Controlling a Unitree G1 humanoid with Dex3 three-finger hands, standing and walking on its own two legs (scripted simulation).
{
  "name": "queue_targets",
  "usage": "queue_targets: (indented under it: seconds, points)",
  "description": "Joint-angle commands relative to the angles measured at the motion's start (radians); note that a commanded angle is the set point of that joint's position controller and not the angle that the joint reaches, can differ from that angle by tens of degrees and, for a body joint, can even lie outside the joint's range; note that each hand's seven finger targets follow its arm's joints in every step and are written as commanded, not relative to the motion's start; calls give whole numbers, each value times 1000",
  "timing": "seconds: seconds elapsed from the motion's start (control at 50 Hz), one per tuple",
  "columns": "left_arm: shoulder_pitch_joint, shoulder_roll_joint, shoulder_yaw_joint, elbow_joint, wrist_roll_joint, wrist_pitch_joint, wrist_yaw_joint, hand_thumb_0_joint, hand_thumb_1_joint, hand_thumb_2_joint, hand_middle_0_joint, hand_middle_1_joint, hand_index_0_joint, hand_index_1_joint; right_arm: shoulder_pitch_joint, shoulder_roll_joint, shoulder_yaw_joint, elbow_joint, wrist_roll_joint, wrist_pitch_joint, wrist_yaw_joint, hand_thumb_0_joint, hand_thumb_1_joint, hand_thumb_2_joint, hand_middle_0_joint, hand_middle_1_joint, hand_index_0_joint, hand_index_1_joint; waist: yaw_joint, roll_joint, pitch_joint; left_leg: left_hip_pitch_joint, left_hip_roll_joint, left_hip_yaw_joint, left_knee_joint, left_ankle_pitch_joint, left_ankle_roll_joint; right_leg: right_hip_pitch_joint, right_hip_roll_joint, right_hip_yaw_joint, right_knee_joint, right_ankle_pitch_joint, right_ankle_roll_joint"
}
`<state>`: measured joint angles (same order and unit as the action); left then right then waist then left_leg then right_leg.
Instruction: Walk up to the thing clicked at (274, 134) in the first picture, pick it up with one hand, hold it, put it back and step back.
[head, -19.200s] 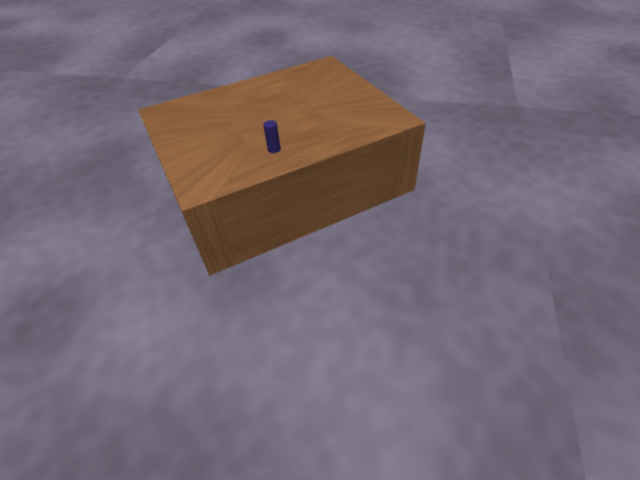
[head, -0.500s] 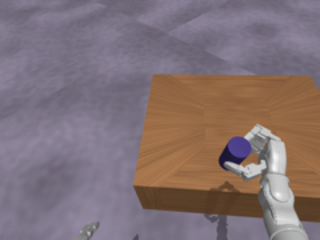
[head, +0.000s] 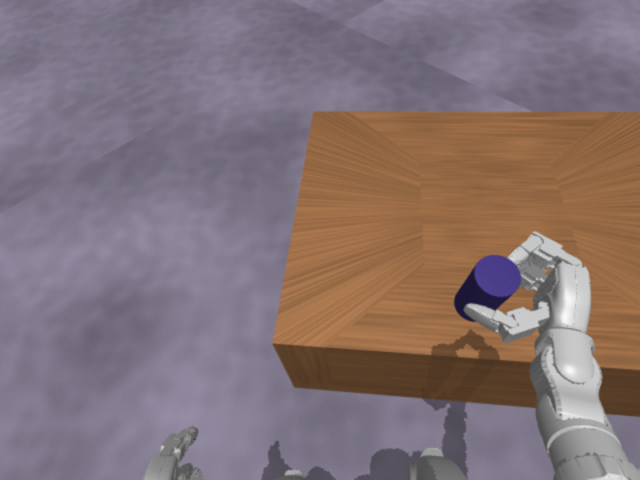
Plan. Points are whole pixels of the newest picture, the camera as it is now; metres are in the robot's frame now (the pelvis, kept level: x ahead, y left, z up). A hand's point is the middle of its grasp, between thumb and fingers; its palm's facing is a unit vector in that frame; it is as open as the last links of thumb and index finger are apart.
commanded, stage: crouch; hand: right
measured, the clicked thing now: (483, 291) +0.36 -0.16 +0.01
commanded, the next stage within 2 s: lower in 1.20 s
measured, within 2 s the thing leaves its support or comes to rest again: neither
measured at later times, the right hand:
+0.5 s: hand (492, 279) +0.44 -0.23 -0.12, palm faces +0.24 +0.97 +0.00, open 8.9 cm
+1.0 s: hand (488, 274) +0.48 -0.25 -0.18, palm faces +0.24 +0.97 -0.01, open 8.9 cm
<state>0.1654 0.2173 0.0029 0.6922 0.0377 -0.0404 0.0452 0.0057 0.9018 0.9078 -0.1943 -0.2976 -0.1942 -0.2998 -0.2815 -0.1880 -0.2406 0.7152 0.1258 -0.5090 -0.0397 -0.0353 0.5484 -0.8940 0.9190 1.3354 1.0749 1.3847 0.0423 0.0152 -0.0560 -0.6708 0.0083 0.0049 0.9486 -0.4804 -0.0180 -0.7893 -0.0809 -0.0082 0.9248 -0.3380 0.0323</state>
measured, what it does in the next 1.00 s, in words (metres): lowers itself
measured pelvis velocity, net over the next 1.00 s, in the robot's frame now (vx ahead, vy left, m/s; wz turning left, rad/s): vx -0.03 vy -0.01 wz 0.09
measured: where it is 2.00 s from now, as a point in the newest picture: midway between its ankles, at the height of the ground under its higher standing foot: outside the picture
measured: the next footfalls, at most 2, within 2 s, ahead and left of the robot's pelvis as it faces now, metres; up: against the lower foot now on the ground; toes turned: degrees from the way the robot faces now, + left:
none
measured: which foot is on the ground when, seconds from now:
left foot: down 0.00-1.00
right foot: down 0.00-1.00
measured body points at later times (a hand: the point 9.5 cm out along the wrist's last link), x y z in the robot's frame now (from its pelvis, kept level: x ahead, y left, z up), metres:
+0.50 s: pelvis -0.02 +0.00 -0.12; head +0.14 -0.04 +0.30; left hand +0.06 +0.26 -0.24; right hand +0.42 -0.28 -0.12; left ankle -0.01 +0.13 -0.68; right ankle +0.06 -0.14 -0.68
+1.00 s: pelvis -0.03 -0.01 -0.18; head +0.16 -0.04 +0.23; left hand +0.04 +0.26 -0.29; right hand +0.46 -0.30 -0.17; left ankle -0.01 +0.13 -0.68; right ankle +0.06 -0.14 -0.68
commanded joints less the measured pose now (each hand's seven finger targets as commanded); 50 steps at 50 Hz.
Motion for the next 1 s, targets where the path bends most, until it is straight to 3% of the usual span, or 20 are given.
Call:
queue_targets:
  seconds: [0.0, 0.04, 0.12, 0.16, 0.2, 0.24, 0.26, 0.28, 0.3, 0.36, 0.4, 0.44, 0.5, 0.62, 0.64, 0.74, 0.9, 0.94, 0.96, 0.98]
  points:
    - [33, 149, 52, -89, 16, -34, -1, 0, 898, 908, -194, -303, -196, -301, -448, -217, -100, -111, 22, -158, 29, 0, -110, -1323, 1287, 1456, 1336, 1456, 31, -45, -378, -188, -32, -8, -3, 173, 11, 154, 32, 18, 59, 61, -41]
    - [45, 155, 49, -97, 21, -30, -6, 0, 889, 914, -193, -300, -191, -302, -528, -285, -137, -129, 27, -195, 48, 0, -130, -1327, 1300, 1462, 1347, 1462, 22, -87, -468, -229, -34, -13, 55, 177, 12, 108, 33, 21, 124, 77, -40]
    - [76, 175, 44, -101, 25, -20, -11, 0, 884, 921, -190, -299, -186, -303, -553, -318, -168, -31, 44, -219, 102, 0, -127, -1329, 1300, 1464, 1348, 1464, 34, -108, -621, -316, -47, 6, 158, 251, 11, 77, 26, 36, 253, 192, -47]
    - [85, 186, 38, -106, 26, -8, -11, 0, 885, 921, -188, -296, -184, -301, -619, -382, -194, -26, 44, -224, 123, 0, -144, -1330, 1308, 1467, 1355, 1467, 33, -129, -665, -347, -47, 0, 185, 273, 9, 47, 23, 39, 304, 219, -51]
    - [88, 187, 36, -103, 29, 3, -18, 0, 879, 924, -191, -296, -184, -304, -606, -351, -186, 15, 50, -214, 147, 0, -163, -1318, 1304, 1452, 1346, 1452, 38, -136, -665, -383, -49, 12, 225, 280, 14, 11, 21, 45, 333, 228, -52]
    - [100, 196, 37, -100, 28, 13, -22, 0, 881, 923, -193, -295, -185, -303, -695, -414, -229, -4, 43, -212, 151, 0, -170, -1333, 1320, 1469, 1362, 1469, 37, -167, -717, -430, -53, 19, 246, 255, 19, 21, 15, 55, 356, 222, -53]
    - [106, 197, 37, -95, 29, 19, -23, 0, 879, 922, -193, -296, -185, -304, -681, -404, -224, 45, 37, -202, 153, 0, -207, -1338, 1330, 1471, 1370, 1471, 50, -164, -703, -452, -55, 28, 260, 246, 22, 11, 12, 60, 363, 218, -53]
    - [95, 191, 31, -100, 32, 23, -28, 0, 879, 923, -196, -297, -189, -306, -683, -378, -203, 38, 39, -200, 157, 0, -213, -1336, 1330, 1468, 1369, 1468, 39, -185, -687, -475, -56, 29, 275, 215, 28, -11, 15, 59, 367, 192, -50]
    - [107, 196, 35, -89, 34, 26, -31, 0, 876, 921, -198, -298, -190, -306, -707, -414, -235, 50, 32, -198, 153, 0, -194, -1333, 1324, 1465, 1364, 1465, 44, -180, -697, -493, -59, 33, 289, 212, 27, -26, 12, 67, 385, 193, -52]
    - [115, 197, 34, -88, 38, 36, -36, 0, 878, 922, -198, -297, -190, -306, -746, -474, -269, 63, 16, -192, 140, 0, -191, -1327, 1323, 1461, 1363, 1461, 43, -187, -708, -506, -62, 33, 311, 182, 31, -89, 13, 66, 411, 143, -53]
    - [109, 193, 31, -83, 40, 39, -41, 0, 884, 918, -199, -299, -193, -306, -750, -435, -260, 89, 17, -191, 137, 0, -196, -1316, 1308, 1445, 1347, 1445, 62, -171, -694, -547, -64, 44, 333, 146, 35, -117, 13, 74, 424, 100, -54]
    - [110, 204, 31, -77, 41, 42, -42, 0, 888, 915, -200, -299, -195, -304, -805, -510, -293, 69, 6, -197, 130, 0, -190, -1339, 1323, 1469, 1365, 1469, 56, -202, -718, -587, -67, 46, 357, 116, 39, -129, 13, 78, 445, 76, -50]
    - [117, 200, 28, -74, 47, 47, -45, 0, 882, 915, -198, -298, -193, -303, -845, -507, -289, 88, -4, -196, 126, 0, -199, -1342, 1323, 1470, 1365, 1470, 76, -215, -717, -619, -67, 49, 378, 94, 39, -155, 10, 85, 465, 44, -51]
    - [117, 210, 26, -78, 44, 50, -42, 0, 883, 916, -198, -297, -193, -302, -896, -563, -306, 114, -13, -178, 125, 0, -159, -1347, 1326, 1481, 1370, 1481, 85, -229, -729, -695, -70, 53, 418, 24, 43, -214, 5, 99, 502, -41, -48]
    - [121, 207, 25, -77, 45, 49, -42, 0, 880, 917, -198, -297, -192, -304, -902, -542, -289, 119, -17, -174, 128, 0, -170, -1349, 1322, 1478, 1366, 1479, 94, -243, -734, -713, -70, 59, 435, 29, 45, -211, 3, 107, 503, -33, -45]
    - [135, 214, 23, -71, 46, 57, -42, 0, 880, 919, -196, -297, -190, -304, -924, -596, -315, 122, -23, -152, 137, 0, -187, -1380, 1349, 1512, 1394, 1512, 95, -256, -771, -725, -71, 59, 465, 93, 41, -222, 1, 101, 565, 49, -51]
    - [140, 219, 21, -79, 44, 66, -48, 0, 879, 921, -198, -300, -193, -306, -948, -642, -340, 139, -29, -124, 155, 0, -180, -1406, 1367, 1539, 1415, 1539, 95, -271, -779, -766, -74, 60, 520, 95, 43, -284, -1, 102, 621, 49, -54]
    - [136, 219, 21, -76, 45, 69, -51, 0, 885, 915, -199, -302, -196, -306, -982, -635, -327, 120, -27, -122, 161, 0, -188, -1401, 1358, 1530, 1405, 1530, 105, -265, -783, -779, -74, 58, 531, 99, 41, -304, -2, 102, 645, 46, -56]
    - [144, 225, 23, -77, 44, 69, -51, 0, 882, 921, -199, -301, -194, -307, -975, -664, -343, 131, -30, -117, 159, 0, -200, -1405, 1367, 1536, 1413, 1536, 94, -281, -787, -784, -74, 57, 538, 97, 41, -307, -4, 99, 650, 49, -56]
    - [142, 222, 23, -76, 45, 69, -52, 0, 883, 920, -199, -302, -195, -307, -974, -646, -332, 141, -31, -112, 162, 0, -173, -1395, 1352, 1525, 1400, 1526, 105, -274, -779, -790, -73, 58, 544, 96, 41, -318, -4, 99, 658, 45, -56]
